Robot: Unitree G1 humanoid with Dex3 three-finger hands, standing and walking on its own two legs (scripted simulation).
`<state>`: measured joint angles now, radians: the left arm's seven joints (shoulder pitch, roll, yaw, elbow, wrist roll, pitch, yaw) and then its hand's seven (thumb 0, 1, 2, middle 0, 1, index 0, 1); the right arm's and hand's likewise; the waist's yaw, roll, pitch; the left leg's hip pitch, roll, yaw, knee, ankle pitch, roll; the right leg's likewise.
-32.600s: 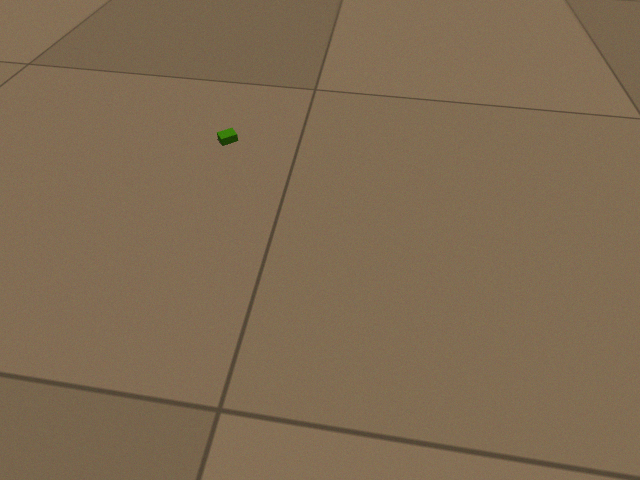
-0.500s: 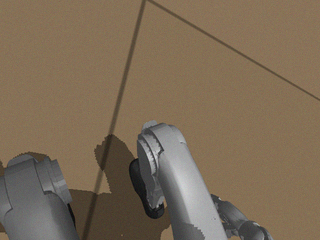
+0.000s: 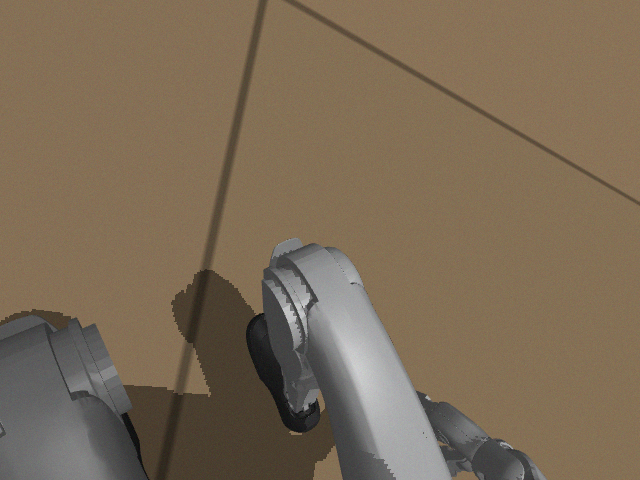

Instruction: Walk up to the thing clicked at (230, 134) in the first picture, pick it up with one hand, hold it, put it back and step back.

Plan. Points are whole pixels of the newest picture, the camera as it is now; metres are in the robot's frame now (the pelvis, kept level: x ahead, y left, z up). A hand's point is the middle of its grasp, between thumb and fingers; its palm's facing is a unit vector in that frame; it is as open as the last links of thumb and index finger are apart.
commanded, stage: open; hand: left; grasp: from above
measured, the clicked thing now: out of the picture +0.42 +0.34 -0.28
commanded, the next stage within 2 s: withdraw in 0.94 s
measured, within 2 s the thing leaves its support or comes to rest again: neither
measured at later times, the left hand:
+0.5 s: hand out of the picture +0.42 +0.34 -0.25, palm faces -0.43 -0.19 -0.89, open 12.0 cm
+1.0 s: hand out of the picture +0.42 +0.34 -0.25, palm faces -0.43 -0.19 -0.88, open 13.4 cm
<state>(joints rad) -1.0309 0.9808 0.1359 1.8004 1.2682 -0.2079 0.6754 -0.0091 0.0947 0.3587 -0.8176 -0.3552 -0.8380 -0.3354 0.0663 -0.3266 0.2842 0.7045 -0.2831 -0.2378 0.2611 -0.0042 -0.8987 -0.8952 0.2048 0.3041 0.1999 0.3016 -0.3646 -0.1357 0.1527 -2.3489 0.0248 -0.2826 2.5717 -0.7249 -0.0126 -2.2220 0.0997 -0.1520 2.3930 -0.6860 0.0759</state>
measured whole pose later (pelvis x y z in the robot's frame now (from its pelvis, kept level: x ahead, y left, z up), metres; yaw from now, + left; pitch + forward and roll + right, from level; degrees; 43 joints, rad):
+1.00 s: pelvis +0.00 +0.00 +0.00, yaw +0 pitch +27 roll -15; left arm -1.03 1.00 0.13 1.77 1.24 -0.20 0.65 0.00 -0.37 0.87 -0.20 -0.89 -0.20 -0.89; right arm 0.07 -0.35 0.30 0.67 -0.27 -0.26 0.27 0.00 -0.89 -0.89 0.20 0.30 0.20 0.30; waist -0.37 -0.15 0.17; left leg -2.34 0.02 -0.29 2.56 -0.72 -0.01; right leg -2.21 0.10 -0.16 2.37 -0.68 0.08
